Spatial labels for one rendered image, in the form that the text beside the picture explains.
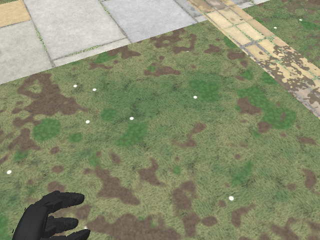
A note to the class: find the robot left hand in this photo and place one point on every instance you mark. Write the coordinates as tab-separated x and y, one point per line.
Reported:
36	225

